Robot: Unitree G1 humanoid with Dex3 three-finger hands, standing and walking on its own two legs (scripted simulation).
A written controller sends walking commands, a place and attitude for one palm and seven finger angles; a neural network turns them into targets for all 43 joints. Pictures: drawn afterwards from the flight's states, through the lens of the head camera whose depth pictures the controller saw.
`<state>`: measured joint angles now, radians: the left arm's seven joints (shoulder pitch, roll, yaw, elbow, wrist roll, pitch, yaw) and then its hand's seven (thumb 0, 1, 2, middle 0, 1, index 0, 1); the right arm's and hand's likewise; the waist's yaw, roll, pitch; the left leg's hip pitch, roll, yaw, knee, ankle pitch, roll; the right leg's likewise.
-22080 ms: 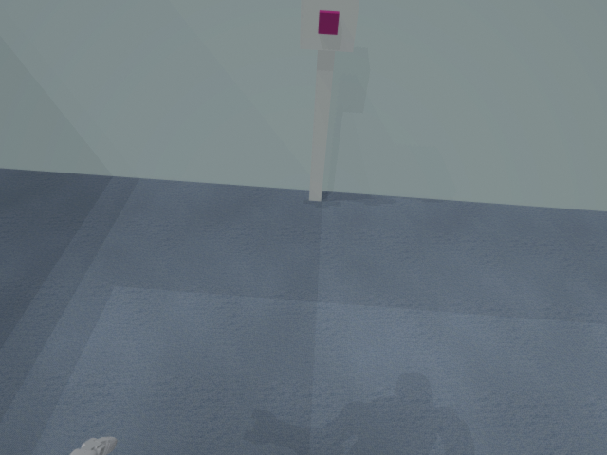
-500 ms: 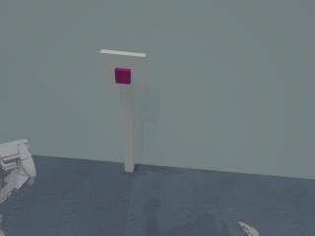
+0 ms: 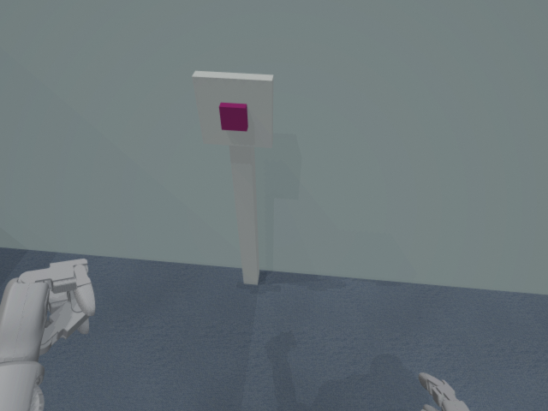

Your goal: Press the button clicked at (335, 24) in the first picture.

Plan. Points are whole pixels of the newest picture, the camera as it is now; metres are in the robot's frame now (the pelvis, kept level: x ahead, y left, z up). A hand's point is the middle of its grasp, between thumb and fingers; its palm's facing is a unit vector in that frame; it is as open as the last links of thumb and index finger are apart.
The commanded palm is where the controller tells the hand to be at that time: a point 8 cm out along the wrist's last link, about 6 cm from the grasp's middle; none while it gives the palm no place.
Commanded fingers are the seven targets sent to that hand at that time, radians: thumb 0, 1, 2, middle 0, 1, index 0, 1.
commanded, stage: let the arm hang, fingers relaxed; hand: left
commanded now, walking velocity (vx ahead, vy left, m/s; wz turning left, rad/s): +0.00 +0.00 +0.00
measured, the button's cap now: (234, 116) +0.73 +0.14 +0.06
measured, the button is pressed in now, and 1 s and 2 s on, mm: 0 0 0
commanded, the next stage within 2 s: stand and wait in 1.04 s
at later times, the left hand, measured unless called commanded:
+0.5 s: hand out of the picture -0.08 +0.19 -0.16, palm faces +0.04 -0.97 -0.24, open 5.3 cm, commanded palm none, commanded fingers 0.00 0.90 0.90 -0.24 -0.34 -0.24 -0.34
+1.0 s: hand out of the picture +0.01 +0.17 -0.16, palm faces +0.04 -0.98 -0.20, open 7.3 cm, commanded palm none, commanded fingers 0.00 0.90 0.90 -0.20 -0.30 -0.20 -0.30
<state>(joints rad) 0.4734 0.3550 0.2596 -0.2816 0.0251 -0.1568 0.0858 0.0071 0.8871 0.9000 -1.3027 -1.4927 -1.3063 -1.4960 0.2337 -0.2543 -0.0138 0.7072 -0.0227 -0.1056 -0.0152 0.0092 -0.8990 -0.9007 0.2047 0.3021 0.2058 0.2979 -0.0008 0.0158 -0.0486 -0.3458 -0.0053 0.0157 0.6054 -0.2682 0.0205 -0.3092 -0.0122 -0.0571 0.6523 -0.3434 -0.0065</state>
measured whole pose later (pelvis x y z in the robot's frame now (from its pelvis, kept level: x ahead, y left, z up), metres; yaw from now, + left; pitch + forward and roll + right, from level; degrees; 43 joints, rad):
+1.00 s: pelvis -0.01 +0.00 +0.01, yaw +1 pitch -2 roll +0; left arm 0.25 0.15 0.02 1.13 0.02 0.00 0.03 0.01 0.91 0.90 -0.20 -0.30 -0.20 -0.30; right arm 0.29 -0.12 -0.01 1.13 -0.02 0.01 -0.02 0.01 -0.91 -0.90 0.20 0.30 0.20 0.30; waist -0.02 0.01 0.03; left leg -0.22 -0.01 0.00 0.42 -0.17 0.01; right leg -0.16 0.01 -0.01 0.43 -0.25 -0.01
